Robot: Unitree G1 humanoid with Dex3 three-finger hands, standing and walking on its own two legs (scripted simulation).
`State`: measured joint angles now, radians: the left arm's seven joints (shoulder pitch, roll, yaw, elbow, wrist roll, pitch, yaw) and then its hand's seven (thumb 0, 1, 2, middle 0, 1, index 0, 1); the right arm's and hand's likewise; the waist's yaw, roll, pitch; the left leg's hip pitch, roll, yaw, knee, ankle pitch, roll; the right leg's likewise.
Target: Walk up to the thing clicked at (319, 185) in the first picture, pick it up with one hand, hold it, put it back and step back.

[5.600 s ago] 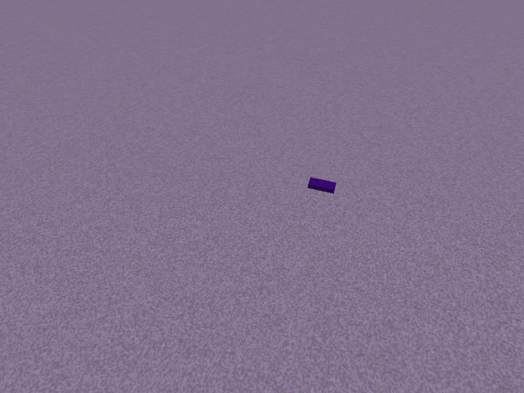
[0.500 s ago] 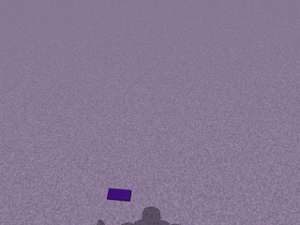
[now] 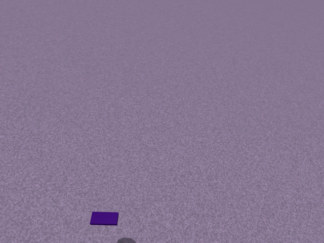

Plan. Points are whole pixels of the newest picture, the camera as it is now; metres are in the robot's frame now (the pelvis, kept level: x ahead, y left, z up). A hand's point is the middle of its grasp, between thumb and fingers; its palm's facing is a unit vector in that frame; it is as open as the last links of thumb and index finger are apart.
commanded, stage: walk up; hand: left
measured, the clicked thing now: (104, 218) +0.42 +0.26 -0.75
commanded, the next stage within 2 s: none
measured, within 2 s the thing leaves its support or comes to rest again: neither
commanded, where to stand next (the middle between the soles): +0.07 -0.03 m, yaw +2 degrees
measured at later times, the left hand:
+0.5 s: hand out of the picture +0.12 +0.27 -0.14, palm faces +0.07 -0.87 -0.48, open 7.4 cm
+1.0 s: hand out of the picture +0.04 +0.23 -0.16, palm faces +0.01 -0.92 -0.40, open 7.4 cm
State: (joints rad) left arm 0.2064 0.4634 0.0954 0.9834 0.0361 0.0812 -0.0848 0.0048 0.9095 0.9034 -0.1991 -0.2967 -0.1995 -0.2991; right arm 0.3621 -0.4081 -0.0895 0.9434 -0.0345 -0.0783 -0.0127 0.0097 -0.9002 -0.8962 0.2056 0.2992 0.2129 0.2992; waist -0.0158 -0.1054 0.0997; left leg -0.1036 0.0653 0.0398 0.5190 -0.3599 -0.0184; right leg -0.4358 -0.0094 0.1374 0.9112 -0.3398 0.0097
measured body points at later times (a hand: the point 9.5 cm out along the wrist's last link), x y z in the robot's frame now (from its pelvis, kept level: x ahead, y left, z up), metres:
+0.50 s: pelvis -0.01 -0.02 -0.03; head +0.05 -0.04 +0.41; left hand +0.11 +0.31 -0.11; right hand +0.10 -0.33 -0.16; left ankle -0.02 +0.13 -0.71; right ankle +0.08 -0.17 -0.73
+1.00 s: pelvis +0.00 -0.06 -0.02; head +0.02 -0.05 +0.43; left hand +0.04 +0.28 -0.14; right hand +0.05 -0.41 -0.11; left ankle -0.02 +0.12 -0.73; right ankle +0.06 -0.19 -0.74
